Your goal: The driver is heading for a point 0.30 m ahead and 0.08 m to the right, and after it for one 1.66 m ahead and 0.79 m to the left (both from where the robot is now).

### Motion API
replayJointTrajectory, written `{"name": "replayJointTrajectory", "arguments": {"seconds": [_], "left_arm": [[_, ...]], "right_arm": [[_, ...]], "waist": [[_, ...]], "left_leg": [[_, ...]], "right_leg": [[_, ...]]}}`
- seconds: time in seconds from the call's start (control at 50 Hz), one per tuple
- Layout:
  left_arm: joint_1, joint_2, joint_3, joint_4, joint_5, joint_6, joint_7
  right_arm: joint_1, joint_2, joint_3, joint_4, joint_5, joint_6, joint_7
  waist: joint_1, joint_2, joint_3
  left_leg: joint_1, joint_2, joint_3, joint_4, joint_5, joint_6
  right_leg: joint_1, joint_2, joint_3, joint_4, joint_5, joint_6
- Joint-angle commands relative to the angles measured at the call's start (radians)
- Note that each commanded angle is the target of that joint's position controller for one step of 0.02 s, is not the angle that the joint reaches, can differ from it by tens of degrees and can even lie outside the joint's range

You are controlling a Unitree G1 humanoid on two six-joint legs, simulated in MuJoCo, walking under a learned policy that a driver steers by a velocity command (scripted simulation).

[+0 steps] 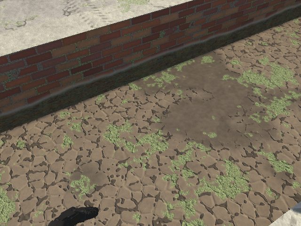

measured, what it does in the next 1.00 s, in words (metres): stands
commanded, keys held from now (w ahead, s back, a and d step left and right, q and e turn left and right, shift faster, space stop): w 1.00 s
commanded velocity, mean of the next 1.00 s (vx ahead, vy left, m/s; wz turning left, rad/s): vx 0.50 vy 0.00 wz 0.00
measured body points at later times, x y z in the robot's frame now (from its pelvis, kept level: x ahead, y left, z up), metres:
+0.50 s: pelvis +0.00 +0.00 +0.00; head -0.01 +0.00 +0.45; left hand +0.22 +0.20 -0.06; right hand +0.19 -0.20 -0.08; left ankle -0.06 +0.13 -0.72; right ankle +0.00 -0.10 -0.72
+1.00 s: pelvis +0.00 +0.00 +0.00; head -0.01 +0.00 +0.45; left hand +0.22 +0.20 -0.06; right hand +0.19 -0.20 -0.08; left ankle -0.06 +0.13 -0.72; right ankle +0.00 -0.10 -0.72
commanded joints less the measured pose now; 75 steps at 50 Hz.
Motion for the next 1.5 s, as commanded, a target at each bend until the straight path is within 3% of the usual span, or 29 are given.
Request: {"name": "replayJointTrajectory", "arguments": {"seconds": [0.02, 0.04, 0.06, 0.12, 0.14, 0.18, 0.2, 0.26, 0.28, 0.34, 0.38, 0.5, 0.54, 0.64, 0.68, 0.78, 0.8, 0.84, 0.86, 0.92, 0.96, 1.1, 1.14, 1.22, 1.28, 1.3, 1.36, 1.38, 1.5], "left_arm": [[-0.109, 0.074, 0.02, -0.097, -0.001, -0.019, 0.005], [-0.155, 0.068, 0.02, -0.113, -0.001, -0.02, -0.003], [-0.083, 0.066, 0.019, -0.094, 0.002, -0.021, 0.004], [-0.155, 0.066, 0.02, -0.114, -0.002, -0.019, -0.003], [-0.081, 0.068, 0.019, -0.095, 0.001, -0.019, 0.004], [-0.153, 0.068, 0.021, -0.113, 0.0, -0.02, -0.003], [-0.081, 0.066, 0.019, -0.095, 0.002, -0.021, 0.004], [-0.155, 0.067, 0.02, -0.114, -0.002, -0.019, -0.003], [-0.08, 0.068, 0.019, -0.096, 0.001, -0.02, 0.004], [-0.153, 0.067, 0.02, -0.114, -0.001, -0.02, -0.003], [-0.069, 0.066, 0.019, -0.089, 0.003, -0.023, 0.003], [-0.15, 0.068, 0.02, -0.115, -0.001, -0.017, -0.003], [-0.066, 0.067, 0.019, -0.089, 0.005, -0.025, 0.003], [-0.152, 0.068, 0.02, -0.115, -0.003, -0.016, -0.002], [-0.067, 0.066, 0.019, -0.089, 0.005, -0.024, 0.003], [-0.152, 0.068, 0.02, -0.115, -0.003, -0.016, -0.002], [-0.078, 0.067, 0.019, -0.096, 0.003, -0.019, 0.005], [-0.152, 0.069, 0.021, -0.114, 0.0, -0.021, -0.003], [-0.079, 0.066, 0.019, -0.095, 0.002, -0.022, 0.004], [-0.153, 0.067, 0.02, -0.114, -0.002, -0.019, -0.002], [-0.069, 0.066, 0.019, -0.089, 0.004, -0.023, 0.003], [-0.148, 0.07, 0.021, -0.115, -0.001, -0.018, -0.002], [-0.065, 0.067, 0.02, -0.089, 0.005, -0.026, 0.003], [-0.153, 0.068, 0.021, -0.114, -0.003, -0.017, -0.002], [-0.151, 0.069, 0.021, -0.113, 0.001, -0.02, -0.002], [-0.079, 0.066, 0.02, -0.095, 0.003, -0.021, 0.005], [-0.153, 0.068, 0.021, -0.114, -0.002, -0.019, -0.002], [-0.079, 0.068, 0.02, -0.096, 0.002, -0.02, 0.005], [-0.113, 0.076, 0.021, -0.104, -0.001, -0.017, 0.007]], "right_arm": [[-0.065, -0.059, -0.017, -0.088, 0.004, -0.022, 0.0], [-0.108, -0.071, -0.016, -0.11, -0.002, -0.011, -0.004], [-0.055, -0.067, -0.021, -0.085, 0.001, -0.019, -0.002], [-0.107, -0.072, -0.016, -0.108, -0.004, -0.012, -0.003], [-0.054, -0.068, -0.022, -0.084, 0.0, -0.019, -0.002], [-0.106, -0.071, -0.016, -0.109, -0.003, -0.012, -0.003], [-0.054, -0.068, -0.021, -0.084, 0.0, -0.019, -0.002], [-0.108, -0.072, -0.016, -0.108, -0.004, -0.012, -0.003], [-0.055, -0.068, -0.022, -0.084, 0.001, -0.019, -0.002], [-0.106, -0.073, -0.016, -0.107, -0.004, -0.013, -0.003], [-0.049, -0.069, -0.022, -0.085, 0.002, -0.017, -0.004], [-0.103, -0.074, -0.017, -0.105, -0.005, -0.014, -0.002], [-0.044, -0.073, -0.023, -0.082, 0.002, -0.019, -0.003], [-0.107, -0.073, -0.016, -0.106, -0.004, -0.012, -0.003], [-0.044, -0.072, -0.023, -0.083, 0.002, -0.018, -0.003], [-0.107, -0.073, -0.016, -0.107, -0.004, -0.012, -0.003], [-0.05, -0.07, -0.022, -0.081, 0.0, -0.02, -0.002], [-0.104, -0.074, -0.017, -0.107, -0.003, -0.013, -0.003], [-0.053, -0.07, -0.021, -0.082, 0.001, -0.02, -0.002], [-0.107, -0.073, -0.016, -0.107, -0.004, -0.012, -0.003], [-0.048, -0.07, -0.022, -0.085, 0.002, -0.016, -0.003], [-0.101, -0.077, -0.018, -0.104, -0.005, -0.015, -0.002], [-0.044, -0.075, -0.024, -0.081, 0.002, -0.02, -0.003], [-0.112, -0.072, -0.016, -0.108, -0.002, -0.011, -0.003], [-0.104, -0.073, -0.016, -0.108, -0.003, -0.011, -0.003], [-0.053, -0.069, -0.021, -0.082, 0.001, -0.019, -0.002], [-0.108, -0.073, -0.016, -0.107, -0.004, -0.012, -0.003], [-0.055, -0.069, -0.022, -0.083, 0.001, -0.019, -0.002], [-0.067, -0.056, -0.016, -0.086, 0.002, -0.023, 0.002]], "waist": [[-0.006, -0.008, -0.062], [0.007, 0.008, -0.008], [0.0, 0.001, -0.126], [0.007, 0.007, -0.01], [0.001, 0.001, -0.119], [0.007, 0.008, -0.013], [0.0, 0.002, -0.128], [0.008, 0.008, -0.01], [0.001, 0.002, -0.12], [0.008, 0.009, -0.01], [-0.001, 0.003, -0.15], [0.008, 0.013, -0.006], [0.0, 0.008, -0.157], [0.009, 0.01, 0.0], [-0.001, 0.005, -0.155], [0.009, 0.01, 0.0], [0.001, 0.005, -0.12], [0.007, 0.01, -0.013], [0.001, 0.005, -0.128], [0.008, 0.008, -0.009], [-0.001, 0.001, -0.15], [0.008, 0.015, -0.007], [0.0, 0.012, -0.157], [0.009, 0.009, -0.001], [0.007, 0.006, -0.014], [0.001, 0.002, -0.13], [0.007, 0.007, -0.01], [0.001, 0.002, -0.12], [-0.006, -0.01, -0.052]], "left_leg": [[0.026, 0.008, -0.034, -0.074, 0.271, 0.032], [-0.005, 0.028, -0.056, -0.066, 0.465, 0.031], [0.059, 0.015, -0.039, -0.066, 0.293, 0.033], [-0.006, 0.026, -0.055, -0.065, 0.461, 0.031], [0.055, 0.013, -0.038, -0.065, 0.291, 0.032], [-0.003, 0.028, -0.057, -0.065, 0.467, 0.031], [0.06, 0.015, -0.039, -0.065, 0.295, 0.033], [-0.006, 0.026, -0.056, -0.065, 0.463, 0.031], [0.054, 0.013, -0.039, -0.064, 0.292, 0.032], [-0.005, 0.027, -0.058, -0.065, 0.468, 0.032], [0.073, 0.015, -0.038, -0.058, 0.311, 0.032], [-0.009, 0.026, -0.059, -0.065, 0.467, 0.031], [0.078, 0.018, -0.043, -0.06, 0.321, 0.034], [-0.013, 0.025, -0.059, -0.065, 0.464, 0.031], [0.075, 0.016, -0.042, -0.059, 0.316, 0.033], [-0.013, 0.024, -0.059, -0.064, 0.461, 0.031], [0.053, 0.014, -0.044, -0.065, 0.297, 0.034], [-0.003, 0.029, -0.063, -0.065, 0.476, 0.033], [0.059, 0.015, -0.045, -0.066, 0.302, 0.035], [-0.007, 0.025, -0.061, -0.063, 0.469, 0.033], [0.07, 0.013, -0.04, -0.057, 0.31, 0.032], [-0.008, 0.027, -0.064, -0.064, 0.475, 0.033], [0.078, 0.017, -0.047, -0.06, 0.329, 0.035], [-0.015, 0.022, -0.061, -0.064, 0.461, 0.032], [-0.005, 0.026, -0.063, -0.063, 0.472, 0.033], [0.057, 0.013, -0.045, -0.064, 0.298, 0.035], [-0.009, 0.024, -0.062, -0.062, 0.465, 0.033], [0.051, 0.01, -0.044, -0.062, 0.293, 0.034], [0.015, 0.005, -0.041, -0.073, 0.265, 0.034]], "right_leg": [[-0.004, -0.043, 0.06, -0.129, 0.204, -0.028], [-0.032, -0.048, 0.039, -0.077, 0.376, -0.03], [0.02, -0.043, 0.053, -0.116, 0.222, -0.03], [-0.028, -0.049, 0.042, -0.078, 0.377, -0.033], [0.018, -0.043, 0.054, -0.118, 0.222, -0.03], [-0.03, -0.048, 0.04, -0.077, 0.376, -0.031], [0.02, -0.043, 0.053, -0.115, 0.222, -0.031], [-0.028, -0.049, 0.042, -0.077, 0.377, -0.033], [0.018, -0.043, 0.053, -0.117, 0.223, -0.03], [-0.028, -0.048, 0.041, -0.076, 0.378, -0.033], [0.025, -0.042, 0.047, -0.109, 0.236, -0.028], [-0.03, -0.047, 0.042, -0.077, 0.372, -0.033], [0.028, -0.04, 0.045, -0.106, 0.231, -0.028], [-0.032, -0.048, 0.04, -0.076, 0.375, -0.032], [0.028, -0.04, 0.045, -0.106, 0.233, -0.028], [-0.033, -0.048, 0.041, -0.076, 0.374, -0.032], [0.017, -0.041, 0.052, -0.114, 0.218, -0.031], [-0.031, -0.046, 0.038, -0.072, 0.375, -0.031], [0.021, -0.041, 0.05, -0.11, 0.221, -0.03], [-0.028, -0.048, 0.04, -0.073, 0.381, -0.032], [0.025, -0.042, 0.046, -0.106, 0.238, -0.028], [-0.03, -0.046, 0.041, -0.073, 0.372, -0.034], [0.028, -0.039, 0.044, -0.103, 0.232, -0.028], [-0.029, -0.048, 0.038, -0.075, 0.379, -0.03], [-0.029, -0.046, 0.037, -0.071, 0.38, -0.031], [0.022, -0.042, 0.05, -0.109, 0.224, -0.03], [-0.028, -0.048, 0.04, -0.072, 0.381, -0.033], [0.018, -0.042, 0.051, -0.112, 0.224, -0.03], [-0.01, -0.044, 0.062, -0.129, 0.196, -0.03]]}}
